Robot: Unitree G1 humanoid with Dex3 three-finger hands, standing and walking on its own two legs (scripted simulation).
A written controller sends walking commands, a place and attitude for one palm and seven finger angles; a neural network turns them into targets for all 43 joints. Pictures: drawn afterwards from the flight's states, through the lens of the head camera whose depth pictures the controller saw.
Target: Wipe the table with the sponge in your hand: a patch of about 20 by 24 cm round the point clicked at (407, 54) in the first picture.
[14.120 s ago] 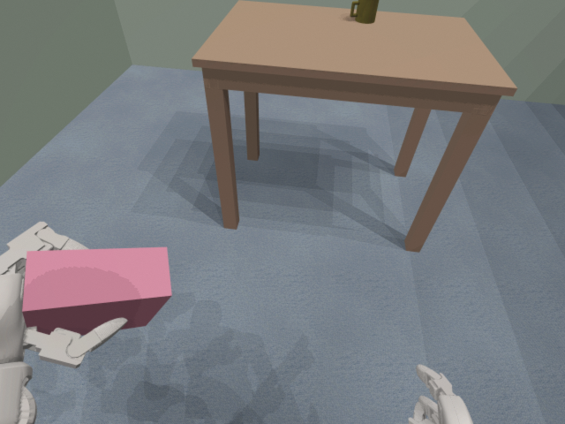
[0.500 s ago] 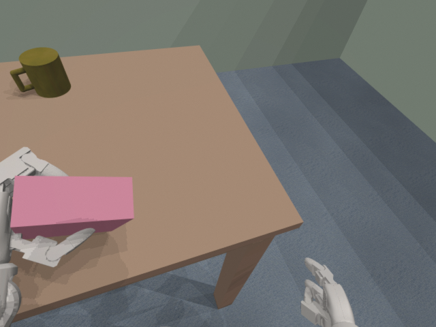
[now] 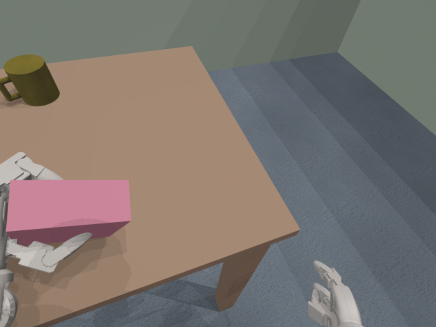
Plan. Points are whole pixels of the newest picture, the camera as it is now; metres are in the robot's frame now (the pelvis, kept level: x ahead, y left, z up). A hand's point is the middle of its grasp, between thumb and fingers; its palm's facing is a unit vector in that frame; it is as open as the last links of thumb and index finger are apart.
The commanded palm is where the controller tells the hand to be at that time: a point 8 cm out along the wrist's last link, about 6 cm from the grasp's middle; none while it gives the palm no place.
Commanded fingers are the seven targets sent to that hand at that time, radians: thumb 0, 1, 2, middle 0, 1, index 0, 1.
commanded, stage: come to a stop and stand still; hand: left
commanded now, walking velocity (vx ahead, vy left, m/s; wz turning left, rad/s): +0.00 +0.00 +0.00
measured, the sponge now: (87, 213) +0.23 +0.21 +0.14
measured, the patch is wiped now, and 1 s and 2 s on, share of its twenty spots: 0.00 0.00 0.00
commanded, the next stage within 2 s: look again from close up in 0.98 s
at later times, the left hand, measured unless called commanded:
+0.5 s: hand (33, 235) +0.19 +0.26 +0.15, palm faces +0.36 -0.84 -0.40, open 9.7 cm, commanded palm +0.14 +0.28 +0.17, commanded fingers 0.00 0.10 1.30 -1.20 -1.60 -1.20 -1.60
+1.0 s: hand (28, 225) +0.20 +0.27 +0.15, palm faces +0.38 -0.84 -0.39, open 9.7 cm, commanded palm +0.14 +0.29 +0.17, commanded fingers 0.00 0.10 1.30 -1.20 -1.60 -1.20 -1.60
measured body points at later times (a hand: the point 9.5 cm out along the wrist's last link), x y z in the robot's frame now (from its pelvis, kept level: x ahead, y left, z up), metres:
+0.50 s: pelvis -0.02 +0.00 +0.00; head -0.01 +0.03 +0.45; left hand +0.17 +0.30 +0.17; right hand +0.15 -0.23 -0.07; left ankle +0.02 +0.11 -0.74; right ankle -0.02 -0.16 -0.74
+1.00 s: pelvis -0.02 +0.01 +0.00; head +0.02 +0.04 +0.45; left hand +0.17 +0.31 +0.17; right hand +0.17 -0.20 -0.07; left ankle +0.02 +0.11 -0.74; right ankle -0.02 -0.16 -0.74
